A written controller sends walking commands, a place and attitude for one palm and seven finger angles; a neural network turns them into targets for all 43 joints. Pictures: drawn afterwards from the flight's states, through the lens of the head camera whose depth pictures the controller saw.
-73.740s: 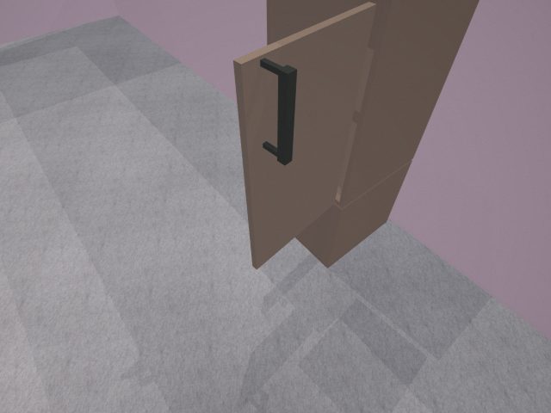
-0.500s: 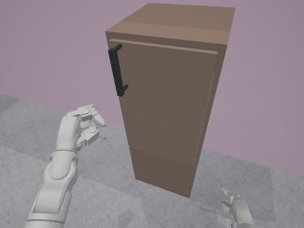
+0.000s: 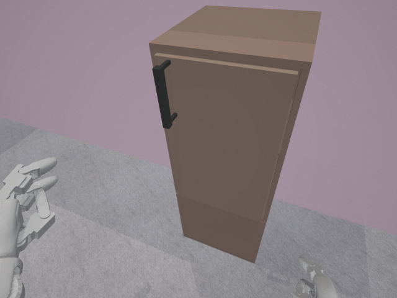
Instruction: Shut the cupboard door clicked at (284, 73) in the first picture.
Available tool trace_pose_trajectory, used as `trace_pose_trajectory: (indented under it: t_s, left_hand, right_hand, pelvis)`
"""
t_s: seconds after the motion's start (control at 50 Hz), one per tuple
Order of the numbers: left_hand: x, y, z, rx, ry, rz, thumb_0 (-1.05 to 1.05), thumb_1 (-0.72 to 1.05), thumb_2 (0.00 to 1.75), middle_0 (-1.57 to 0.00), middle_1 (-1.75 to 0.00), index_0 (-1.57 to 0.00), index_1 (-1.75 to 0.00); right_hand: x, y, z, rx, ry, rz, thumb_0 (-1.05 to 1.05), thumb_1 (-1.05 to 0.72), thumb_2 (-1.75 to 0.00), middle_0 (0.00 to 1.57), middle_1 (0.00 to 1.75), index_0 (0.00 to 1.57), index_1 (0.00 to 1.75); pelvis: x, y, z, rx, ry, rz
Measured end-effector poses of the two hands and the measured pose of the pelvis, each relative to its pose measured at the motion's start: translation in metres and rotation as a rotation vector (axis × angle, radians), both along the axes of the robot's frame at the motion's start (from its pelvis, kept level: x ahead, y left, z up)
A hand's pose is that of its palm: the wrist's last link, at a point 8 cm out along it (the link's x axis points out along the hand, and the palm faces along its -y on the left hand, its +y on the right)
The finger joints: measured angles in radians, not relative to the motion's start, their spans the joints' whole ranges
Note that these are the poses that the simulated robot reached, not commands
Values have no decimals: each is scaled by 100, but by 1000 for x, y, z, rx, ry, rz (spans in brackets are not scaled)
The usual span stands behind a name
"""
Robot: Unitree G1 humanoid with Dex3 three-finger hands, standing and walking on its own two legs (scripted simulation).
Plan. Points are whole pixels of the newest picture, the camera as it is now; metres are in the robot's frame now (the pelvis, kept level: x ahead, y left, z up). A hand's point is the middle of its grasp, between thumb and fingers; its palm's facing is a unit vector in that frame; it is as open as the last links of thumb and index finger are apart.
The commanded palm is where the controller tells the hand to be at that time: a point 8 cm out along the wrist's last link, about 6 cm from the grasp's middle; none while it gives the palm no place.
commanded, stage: draw the hand back to the body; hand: left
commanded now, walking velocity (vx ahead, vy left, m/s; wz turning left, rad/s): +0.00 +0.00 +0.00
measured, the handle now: (167, 95) +0.57 +0.15 +0.15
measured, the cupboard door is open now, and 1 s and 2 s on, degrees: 0 0 0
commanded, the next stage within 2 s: step back with the hand held close in 0.38 s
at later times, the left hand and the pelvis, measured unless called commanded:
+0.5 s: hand (50, 212) +0.19 +0.26 +0.16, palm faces +0.45 -0.80 -0.40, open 7.4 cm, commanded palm +0.15 +0.30 +0.17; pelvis +0.01 +0.00 +0.00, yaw +0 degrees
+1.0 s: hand (21, 236) +0.15 +0.28 +0.15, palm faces +0.39 -0.79 -0.47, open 7.4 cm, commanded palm +0.10 +0.32 +0.17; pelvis -0.05 +0.02 -0.01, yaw -1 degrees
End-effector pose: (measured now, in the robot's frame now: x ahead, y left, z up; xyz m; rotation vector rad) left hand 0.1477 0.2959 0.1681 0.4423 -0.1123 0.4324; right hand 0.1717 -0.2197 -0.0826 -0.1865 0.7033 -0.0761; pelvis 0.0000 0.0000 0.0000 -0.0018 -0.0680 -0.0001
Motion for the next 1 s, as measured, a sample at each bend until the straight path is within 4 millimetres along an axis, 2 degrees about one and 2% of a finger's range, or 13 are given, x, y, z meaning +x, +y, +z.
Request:
trace_pose_trajectory:
  t_s: [0.12,0.28,0.46,0.6,0.78,0.88,1.0]
  left_hand:
    - [-16,13,1,16,1,79,2,89,90,-31,-41,-30,-41]
    - [-5,5,-3,-23,-18,57,2,89,90,-23,-32,-22,-33]
    - [3,0,5,10,-13,20,2,89,90,-22,-31,-21,-31]
    - [4,4,10,60,-9,18,2,89,90,-21,-30,-21,-31]
    - [0,8,3,96,50,-43,2,89,90,-21,-30,-21,-31]
    - [-11,16,6,116,28,-60,2,89,90,-22,-30,-21,-31]
    - [-36,25,7,116,-24,-60,2,89,90,-22,-30,-21,-31]
  right_hand:
    - [12,1,3,-14,-28,23,1,-90,-89,20,30,20,30]
    - [22,9,8,-8,-53,45,1,-90,-89,20,30,21,30]
    - [19,10,6,14,-45,31,1,-90,-89,20,30,21,30]
    - [10,0,-2,1,9,5,1,-90,-89,20,30,21,30]
    - [-12,-15,-2,-47,56,-96,1,-90,-89,20,30,21,30]
    - [-29,-12,3,-58,49,-118,1,-90,-89,20,30,20,30]
    - [-54,-1,8,-69,34,-108,1,-90,-89,20,30,21,30]
  pelvis:
    - [2,1,0,-1,0,10]
    - [4,0,0,2,2,13]
    - [7,-2,0,2,6,3]
    - [6,-2,-2,-11,42,9]
    - [-8,10,-5,-9,78,-8]
    - [-23,16,-6,-10,77,-14]
    - [-45,21,-8,-19,74,-12]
